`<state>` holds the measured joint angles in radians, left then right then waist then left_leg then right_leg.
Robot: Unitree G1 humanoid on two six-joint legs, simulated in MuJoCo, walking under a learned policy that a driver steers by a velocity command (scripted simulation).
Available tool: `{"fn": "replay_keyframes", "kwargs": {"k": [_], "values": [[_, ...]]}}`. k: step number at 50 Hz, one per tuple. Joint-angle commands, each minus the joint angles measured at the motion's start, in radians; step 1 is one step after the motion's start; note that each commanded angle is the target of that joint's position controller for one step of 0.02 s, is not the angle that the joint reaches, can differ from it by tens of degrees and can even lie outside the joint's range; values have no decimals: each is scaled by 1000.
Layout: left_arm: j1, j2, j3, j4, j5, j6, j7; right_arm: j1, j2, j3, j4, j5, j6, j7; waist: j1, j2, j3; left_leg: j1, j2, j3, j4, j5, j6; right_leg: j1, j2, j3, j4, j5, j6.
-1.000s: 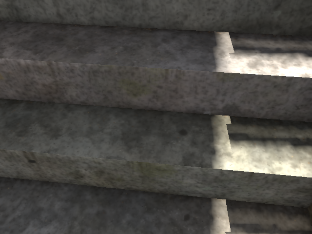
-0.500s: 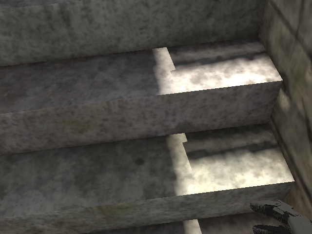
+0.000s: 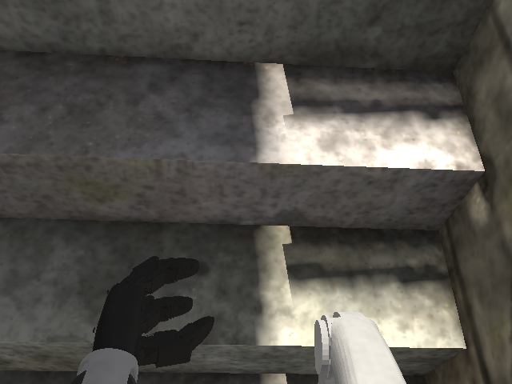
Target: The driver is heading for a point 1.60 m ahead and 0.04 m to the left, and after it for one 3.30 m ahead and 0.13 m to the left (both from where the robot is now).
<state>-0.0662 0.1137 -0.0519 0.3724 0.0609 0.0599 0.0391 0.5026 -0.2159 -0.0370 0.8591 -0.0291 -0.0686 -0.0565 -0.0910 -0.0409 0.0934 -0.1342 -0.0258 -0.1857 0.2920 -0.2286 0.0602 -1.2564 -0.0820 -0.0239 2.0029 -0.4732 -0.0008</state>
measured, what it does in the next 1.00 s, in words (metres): climbs: right foot 0.20 m higher, then left foot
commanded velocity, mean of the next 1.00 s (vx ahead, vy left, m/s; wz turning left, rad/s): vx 0.12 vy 0.00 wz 0.06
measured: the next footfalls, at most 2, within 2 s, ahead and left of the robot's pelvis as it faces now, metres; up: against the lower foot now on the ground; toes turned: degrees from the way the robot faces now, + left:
right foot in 0.06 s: +0.18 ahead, -0.16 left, +0.20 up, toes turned +1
left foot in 0.66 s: +0.25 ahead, +0.17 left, +0.20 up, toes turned +13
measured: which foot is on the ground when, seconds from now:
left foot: down 0.00-0.08, up 0.10-0.64, down 0.66-1.00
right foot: up 0.00-0.04, down 0.06-0.68, up 0.70-1.00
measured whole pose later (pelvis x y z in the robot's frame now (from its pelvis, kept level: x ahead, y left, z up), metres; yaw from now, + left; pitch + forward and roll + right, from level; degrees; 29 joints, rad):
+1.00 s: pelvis +0.23 +0.04 +0.20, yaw +2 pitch +6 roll +0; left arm 0.10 0.27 0.02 0.78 0.00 -0.06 -0.08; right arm 0.17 -0.22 0.00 0.66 -0.05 -0.02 0.01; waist -0.04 -0.03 -0.11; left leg -0.27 0.08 0.18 0.36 -0.19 0.02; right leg -0.87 0.03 0.06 1.77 -0.28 0.07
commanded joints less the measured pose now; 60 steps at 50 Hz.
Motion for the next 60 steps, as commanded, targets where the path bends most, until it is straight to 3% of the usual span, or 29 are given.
{"fn": "replay_keyframes", "kwargs": {"k": [1, 2, 3, 4, 5, 6, 7, 9, 11, 14, 21, 22, 23, 26, 27, 28, 29, 30, 33, 35, 36, 38, 40, 45, 48, 51, 54, 59, 60], "values": [[-156, -24, -20, -155, -30, -14, 5, -44, -199, -60, -75, 32, 14, -20, 51, 196, -164, 2, 185, -127, -230, 403, 182, 326, 10, -16, -546, -331, -41], [-9, -34, -3, -104, -50, 2, 23, -100, -190, -71, -94, 17, 31, -18, 116, 265, -231, -110, 163, -60, -189, 744, 160, 674, 78, -38, -663, -357, -61], [164, 36, 48, -2, -72, 2, 32, -82, -245, -76, -101, 45, 17, -6, 175, 248, -378, -16, 179, -3, 0, 1376, 140, 866, 162, -100, -676, -309, -66], [311, 116, 94, 31, -69, -17, 41, -124, -277, -95, -96, 81, -13, 21, 270, 261, -479, 35, 182, 14, 237, 1565, 98, 995, 145, -12, -814, -154, -91], [441, 264, 140, 69, -4, -21, 66, -325, -258, -95, -220, 118, -27, 60, 373, -111, -554, -248, 27, 52, 634, 1189, 16, 1138, -79, 474, -1151, -287, -156], [402, 360, 161, 79, -3, -7, 84, -358, -115, -74, -288, 42, -39, 89, 329, -528, -541, -450, -150, -13, 1042, 36, -9, 1136, -264, 1017, -1608, -89, -184], [265, 284, 147, 56, -26, -9, 85, -278, -36, -66, -263, -26, -28, 97, 225, -323, -473, -565, -157, -171, 1479, -14, -18, 1009, -318, 1138, -1640, -103, -229], [76, 109, 104, 144, -58, -39, 74, -249, 47, -40, -276, -33, 38, 63, 27, -114, -107, -710, -65, 8, 1576, 55, -26, 701, -265, 632, -1386, -88, -193], [112, 25, 79, 245, -40, -68, 59, -224, 28, -31, -244, -41, 83, 43, -4, 21, -36, -707, -78, 48, 1606, 142, -47, 632, -171, 296, -1267, 152, -156], [300, 22, 81, 370, -37, -122, 17, -302, 81, -10, -264, -27, 112, 20, 52, -83, -46, -941, -92, 17, 1782, 102, -14, 843, -191, 209, -1356, 299, -142], [335, 169, 109, 368, -48, -117, 56, -461, 45, -15, -335, 2, 157, 49, 57, -15, -98, -865, -25, 87, 1361, 192, -78, 986, -243, 58, -1509, 622, -171], [283, 222, 77, 410, 55, -148, -31, -480, -58, 26, -298, 93, 167, 86, 115, -274, -313, -1010, -9, 122, 1559, 198, -55, 1019, -205, 113, -1652, 406, -258], [311, 160, 81, 417, 60, -170, -62, -420, -66, 13, -264, 67, 166, 91, 132, -199, -219, -1026, -11, 18, 1599, 195, -38, 1045, -239, 156, -1679, 221, -259], [411, 96, 44, 467, 40, -194, -84, -493, -60, 39, -250, 15, 113, 64, 180, -19, -159, -1105, 58, 15, 1397, 149, 28, 1216, -229, 131, -1700, 268, -250], [449, 139, 95, 513, -76, -160, 26, -488, 100, 37, -271, -43, 119, 75, 73, 93, -93, -898, 147, 132, 1003, 84, -28, 1218, -212, 86, -1622, 460, -179], [424, 110, 81, 476, -100, -151, 65, -510, 96, 51, -247, -9, 120, 90, 105, 160, -135, -591, 105, 243, 695, 89, -67, 1084, -110, -34, -1642, 586, -137], [230, 173, 58, 380, -38, -177, -53, -541, 13, 50, -246, 0, 118, 123, 65, -165, -226, -413, 107, 252, 710, -75, -83, 936, -136, -36, -1721, 417, -119], [213, 245, 83, 368, -21, -186, -91, -464, -27, 29, -223, 4, 115, 127, 38, -206, -218, -282, 61, 257, 684, -41, -96, 923, -189, 6, -1702, 484, -147], [159, 285, 111, 364, 6, -154, -119, -279, -167, -29, -131, 30, 74, 69, -21, -25, -258, -67, -7, 241, 31, 292, 14, 1091, -126, -39, -1406, 840, -109], [559, 32, 55, 413, 15, -136, -125, -2, -355, -90, -105, 0, 47, 34, 53, 411, -581, 595, 457, -248, 214, 1461, 475, 561, 119, -5, -770, -144, 37], [434, 97, 78, 393, -27, -142, -132, 24, -313, -98, -98, -26, 36, 45, -12, 340, -413, 430, 522, -364, 159, 1198, 435, 385, 157, 161, -349, -121, 62], [264, 155, 120, 380, -88, -150, -83, -196, -146, -41, -114, -33, 45, 79, 52, 203, -248, 43, 406, -132, 151, 623, 304, 237, 157, 216, 11, 81, 1], [231, 126, 108, 344, -80, -155, -73, -376, -60, -2, -168, -16, 78, 112, 150, 138, -238, -140, 380, -5, 59, 545, 263, 302, 128, 195, -37, 123, -33], [256, 210, 99, 389, -71, -127, -131, -496, -141, 2, -293, -23, 40, 74, 155, 84, -275, -183, 313, 203, -11, 509, 195, 408, 119, 108, -106, 249, 54], [196, 248, 91, 359, -71, -123, -118, -472, -208, -14, -323, -22, 19, 61, 119, 99, -277, -58, 360, 241, -14, 655, 210, 403, 91, 111, -178, 208, 84], [193, 199, 65, 350, -42, -110, -119, -490, -207, -23, -317, -5, -4, 53, 129, 68, -257, 38, 365, 311, 9, 640, 168, 494, -2, 77, -655, 154, 94], [269, 131, 32, 336, -49, -88, -125, -399, -262, -77, -282, -22, 12, 42, 82, 187, -238, 105, 458, 247, 48, 652, 213, 607, -10, 35, -1011, 74, 93], [338, 188, 90, 322, -65, -133, -77, -359, -168, -81, -187, -31, 51, 62, 80, 172, -250, 86, 370, 295, 297, 194, 68, 880, 141, -65, -1684, 527, -60], [415, 314, 134, 308, -58, -156, -43, -330, -41, -52, -214, -24, 48, 65, 75, -46, -291, -129, 209, 399, 554, 34, -50, 1038, -17, 199, -1618, 1025, -226]]}}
